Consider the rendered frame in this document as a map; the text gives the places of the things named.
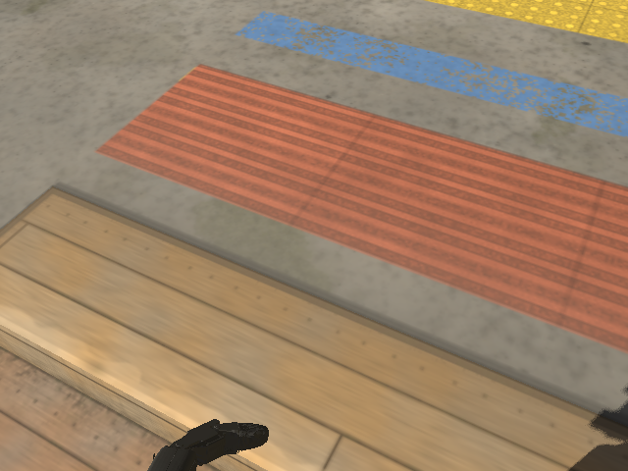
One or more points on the left robot hand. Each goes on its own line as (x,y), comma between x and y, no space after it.
(208,442)

